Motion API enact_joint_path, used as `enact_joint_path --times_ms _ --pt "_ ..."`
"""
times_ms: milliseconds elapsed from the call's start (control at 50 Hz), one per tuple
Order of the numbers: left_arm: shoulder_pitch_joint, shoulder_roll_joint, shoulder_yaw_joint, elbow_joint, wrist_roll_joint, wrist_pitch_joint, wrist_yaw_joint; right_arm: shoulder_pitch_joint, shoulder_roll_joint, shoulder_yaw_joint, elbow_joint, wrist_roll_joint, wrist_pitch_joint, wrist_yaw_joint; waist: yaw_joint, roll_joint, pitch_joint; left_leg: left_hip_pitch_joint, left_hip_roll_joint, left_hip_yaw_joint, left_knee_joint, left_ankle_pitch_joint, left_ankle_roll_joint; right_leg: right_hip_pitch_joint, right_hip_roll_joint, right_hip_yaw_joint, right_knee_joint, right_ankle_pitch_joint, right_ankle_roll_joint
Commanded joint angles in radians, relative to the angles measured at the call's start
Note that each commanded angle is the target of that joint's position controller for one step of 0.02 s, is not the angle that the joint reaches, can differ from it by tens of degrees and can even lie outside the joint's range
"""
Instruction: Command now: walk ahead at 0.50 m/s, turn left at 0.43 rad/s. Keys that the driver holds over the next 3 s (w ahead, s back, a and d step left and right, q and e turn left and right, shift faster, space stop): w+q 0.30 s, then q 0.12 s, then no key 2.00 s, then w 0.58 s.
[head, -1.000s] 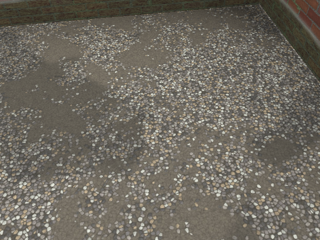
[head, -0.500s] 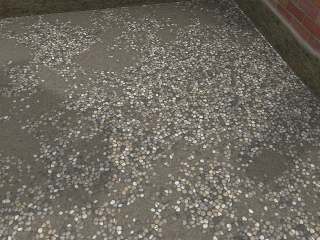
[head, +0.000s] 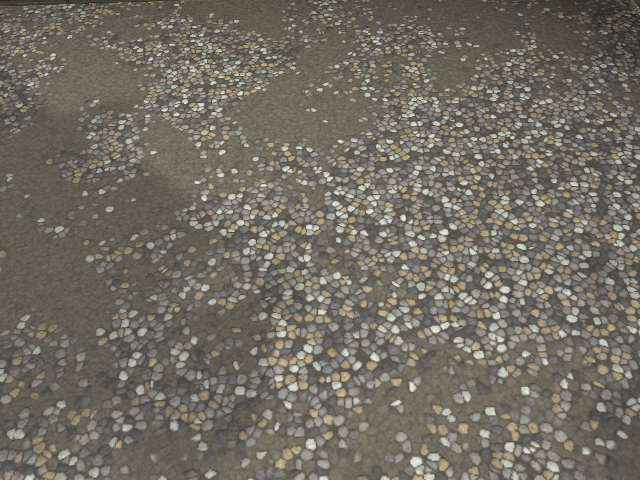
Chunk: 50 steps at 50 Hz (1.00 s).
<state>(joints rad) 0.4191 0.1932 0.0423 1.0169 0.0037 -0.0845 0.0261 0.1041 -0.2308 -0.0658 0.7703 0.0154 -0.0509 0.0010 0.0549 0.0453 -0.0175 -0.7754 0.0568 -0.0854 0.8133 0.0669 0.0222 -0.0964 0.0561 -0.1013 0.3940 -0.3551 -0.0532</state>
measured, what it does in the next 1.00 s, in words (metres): walks ahead, turning left: left foot, then right foot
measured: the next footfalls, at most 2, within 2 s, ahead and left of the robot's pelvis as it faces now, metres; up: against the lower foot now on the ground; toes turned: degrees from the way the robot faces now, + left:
left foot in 0.16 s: +0.27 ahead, +0.12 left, +0.00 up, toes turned +6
right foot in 0.60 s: +0.53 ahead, +0.00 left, +0.00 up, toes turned +23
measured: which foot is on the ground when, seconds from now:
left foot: up 0.00-0.14, down 0.16-0.62, up 0.64-0.90, down 0.92-1.00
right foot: down 0.00-0.18, up 0.20-0.58, down 0.60-1.00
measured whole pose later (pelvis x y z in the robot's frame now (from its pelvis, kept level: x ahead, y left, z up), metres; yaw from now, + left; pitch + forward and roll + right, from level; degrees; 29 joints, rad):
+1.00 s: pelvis +0.39 +0.06 +0.00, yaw +21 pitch +0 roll +0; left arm 0.16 0.21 0.02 0.79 0.02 -0.01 -0.01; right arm 0.24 -0.23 -0.05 0.77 -0.02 0.03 -0.03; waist 0.01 0.00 0.03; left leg -0.26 0.03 -0.08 0.57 -0.32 -0.04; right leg -0.37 0.04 0.02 0.52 -0.16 -0.02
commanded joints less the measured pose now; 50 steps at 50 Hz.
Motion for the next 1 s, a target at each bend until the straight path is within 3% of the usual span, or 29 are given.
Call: enact_joint_path --times_ms 20,80,120,160,180,200,220,240,260,280,320,380,440,500,580,600,620,640,660,680,700,720,760,800,860,900,940,960,1000 --pt "0.007 0.139 0.026 -0.043 -0.015 -0.004 0.013 -0.111 0.018 0.015 -0.106 0.005 0.002 0.025 -0.003 -0.085 0.059 0.032 -0.022 0.042 -0.098 0.060 0.024 0.033 -0.291 0.098 -0.126 0.666 -0.050" --pt "0.010 0.163 0.033 -0.041 -0.007 0.012 0.013 -0.178 0.007 0.015 -0.149 0.003 -0.003 0.045 0.001 -0.095 0.088 0.017 -0.045 0.104 -0.154 -0.085 0.062 0.147 -0.310 0.054 -0.070 0.783 -0.045" --pt "-0.013 0.203 0.042 -0.058 -0.011 0.020 0.016 -0.152 -0.026 0.002 -0.165 -0.006 -0.005 0.054 -0.042 -0.140 0.028 0.180 -0.106 0.180 -0.164 -0.209 0.097 0.154 -0.308 0.013 0.053 1.099 -0.036" --pt "-0.068 0.229 0.048 -0.089 -0.013 0.020 0.020 0.142 -0.127 -0.046 -0.096 -0.002 -0.003 0.051 -0.204 -0.130 -0.119 0.622 -0.137 0.142 -0.250 -0.126 0.167 -0.006 -0.273 -0.025 0.416 1.153 -0.005" --pt "-0.037 0.172 0.029 -0.126 0.023 -0.001 0.012 0.293 -0.252 -0.079 -0.065 0.002 0.005 0.030 -0.216 0.076 -0.249 0.997 0.083 -0.209 -0.233 0.013 0.277 -0.344 -0.166 -0.054 0.808 0.566 0.048" --pt "0.027 0.100 0.000 -0.152 0.013 -0.041 -0.022 0.305 -0.277 -0.074 -0.070 0.003 -0.003 0.032 -0.153 0.222 -0.402 1.243 0.289 -0.752 -0.434 -0.166 0.453 -0.644 0.009 0.145 1.062 -0.203 0.066" --pt "-0.085 0.193 0.031 -0.172 -0.022 -0.075 -0.036 0.318 -0.208 -0.060 -0.071 -0.013 -0.002 0.021 -0.199 0.103 -0.327 1.213 0.249 -0.691 -0.482 -0.305 0.396 -0.773 -0.048 0.246 1.062 -0.161 0.040" --pt "-0.179 0.205 0.036 -0.217 -0.036 -0.079 -0.032 0.219 -0.171 -0.049 -0.083 -0.009 -0.008 0.016 -0.163 0.048 -0.167 1.032 0.209 -0.543 -0.504 -0.259 0.342 -0.784 -0.088 0.222 0.977 -0.063 0.027" --pt "-0.206 0.183 0.038 -0.218 -0.018 -0.071 -0.021 0.136 -0.151 -0.042 -0.102 -0.005 -0.014 0.020 -0.104 -0.069 -0.074 0.845 0.164 -0.438 -0.525 -0.139 0.311 -0.719 -0.121 0.208 0.879 -0.016 0.032" --pt "-0.193 0.183 0.046 -0.217 0.002 -0.055 -0.010 0.085 -0.131 -0.036 -0.117 -0.006 -0.019 0.020 -0.062 -0.078 -0.058 0.717 0.133 -0.365 -0.541 -0.033 0.293 -0.625 -0.148 0.202 0.802 0.016 0.046" --pt "-0.176 0.173 0.055 -0.238 0.010 -0.024 -0.004 0.062 -0.121 -0.032 -0.130 -0.004 -0.022 0.020 -0.018 -0.045 -0.039 0.568 0.089 -0.292 -0.552 0.128 0.280 -0.520 -0.158 0.186 0.724 0.032 0.074" --pt "-0.257 0.134 0.049 -0.292 0.022 -0.011 0.004 0.109 -0.158 -0.042 -0.117 -0.007 -0.016 -0.007 -0.024 -0.014 -0.036 0.474 0.036 -0.171 -0.506 0.431 0.254 -0.487 -0.107 0.142 0.556 0.143 0.118" --pt "-0.351 0.101 0.035 -0.322 0.016 -0.002 -0.003 0.165 -0.169 -0.049 -0.101 0.004 0.016 -0.027 -0.062 0.025 -0.070 0.448 -0.024 -0.131 -0.452 0.398 0.176 -0.400 -0.042 0.124 0.343 0.322 0.116" --pt "-0.425 0.109 0.029 -0.347 0.004 0.005 -0.019 0.214 -0.151 -0.044 -0.086 0.009 0.034 -0.038 -0.102 0.055 -0.086 0.501 -0.005 -0.181 -0.415 0.270 0.138 -0.366 -0.022 0.138 0.227 0.416 0.111" --pt "-0.390 0.161 0.041 -0.353 0.014 -0.014 -0.029 0.186 -0.126 -0.035 -0.099 0.000 0.032 -0.047 -0.064 0.074 -0.089 0.623 0.031 -0.282 -0.290 0.208 0.129 -0.305 -0.038 0.175 0.071 0.376 0.057" --pt "-0.344 0.174 0.043 -0.345 0.025 -0.025 -0.027 0.171 -0.113 -0.030 -0.109 -0.003 0.025 -0.044 -0.036 0.062 -0.110 0.612 -0.011 -0.268 -0.217 0.194 0.103 -0.195 -0.063 0.174 -0.009 0.520 0.026" --pt "-0.273 0.222 0.049 -0.344 0.044 -0.031 -0.019 0.175 -0.071 -0.016 -0.131 -0.022 0.012 -0.039 -0.022 -0.020 -0.203 0.512 -0.071 -0.215 -0.045 0.023 0.062 0.024 -0.207 0.283 0.051 0.891 -0.039" --pt "-0.217 0.242 0.049 -0.330 0.062 -0.019 -0.016 0.360 -0.045 -0.005 -0.101 -0.007 0.007 -0.034 -0.069 -0.267 -0.329 0.293 -0.201 -0.157 0.227 -0.642 -0.014 0.303 -0.446 0.532 0.114 1.260 -0.269" --pt "-0.197 0.175 0.037 -0.319 0.025 -0.008 -0.022 0.407 -0.124 -0.009 -0.084 -0.006 0.012 -0.026 -0.070 -0.267 -0.398 0.248 -0.149 -0.159 0.330 -0.786 -0.046 0.286 -0.518 0.687 0.069 1.019 -0.325" --pt "-0.249 0.130 0.023 -0.340 0.008 0.000 -0.025 0.321 -0.178 -0.028 -0.080 -0.001 0.034 -0.028 -0.048 -0.164 -0.294 0.226 -0.111 -0.143 0.389 -0.737 -0.079 0.193 -0.447 0.626 0.045 0.806 -0.281" --pt "-0.289 0.119 0.015 -0.344 0.010 0.014 -0.028 0.244 -0.173 -0.030 -0.089 -0.004 0.059 -0.037 -0.048 -0.112 -0.218 0.208 -0.090 -0.099 0.395 -0.687 -0.096 0.103 -0.386 0.559 0.017 0.638 -0.228" --pt "-0.331 0.109 0.006 -0.348 0.008 0.027 -0.032 0.214 -0.162 -0.031 -0.094 -0.011 0.083 -0.043 -0.060 -0.099 -0.146 0.223 -0.070 -0.079 0.355 -0.653 -0.105 -0.009 -0.348 0.512 -0.022 0.506 -0.200" --pt "-0.387 0.127 0.008 -0.344 0.020 0.048 -0.035 0.219 -0.102 -0.019 -0.090 -0.010 0.103 -0.044 -0.098 -0.156 -0.070 0.358 -0.050 -0.020 0.171 -0.585 -0.106 -0.192 -0.242 0.387 -0.091 0.337 -0.138" --pt "-0.377 0.134 0.014 -0.335 0.020 0.056 -0.034 0.216 -0.057 -0.006 -0.077 -0.013 0.094 -0.046 -0.086 -0.196 -0.078 0.446 -0.056 0.024 0.007 -0.552 -0.104 -0.208 -0.199 0.323 -0.099 0.326 -0.133" --pt "-0.342 0.143 0.015 -0.319 0.010 0.059 -0.030 0.211 -0.071 -0.010 -0.054 -0.016 0.087 -0.045 -0.080 -0.196 -0.108 0.532 -0.048 0.031 -0.180 -0.396 -0.088 -0.175 -0.216 0.340 -0.086 0.207 -0.145" --pt "-0.332 0.128 0.008 -0.311 0.003 0.064 -0.028 0.209 -0.071 -0.009 -0.039 -0.023 0.084 -0.040 -0.089 -0.186 -0.083 0.612 -0.055 0.051 -0.322 -0.281 -0.059 -0.226 -0.197 0.335 -0.088 0.047 -0.104" --pt "-0.304 0.116 0.001 -0.296 0.010 0.058 -0.032 0.182 -0.107 -0.011 -0.060 -0.046 0.079 -0.037 -0.080 -0.138 -0.046 0.655 0.019 -0.018 -0.336 -0.259 -0.015 -0.310 -0.166 0.316 -0.073 -0.123 -0.023" --pt "-0.286 0.129 0.008 -0.304 0.012 0.055 -0.034 0.176 -0.155 -0.026 -0.044 -0.036 0.077 -0.037 -0.043 -0.039 -0.007 0.576 0.013 -0.011 -0.309 -0.370 0.011 -0.308 -0.109 0.250 -0.068 -0.114 0.005" --pt "-0.323 0.129 0.010 -0.305 0.011 0.055 -0.026 0.177 -0.096 -0.014 -0.031 -0.036 0.057 -0.032 -0.061 -0.005 0.020 0.448 0.005 -0.023 -0.371 -0.487 0.009 -0.210 -0.082 0.198 0.018 -0.023 0.024"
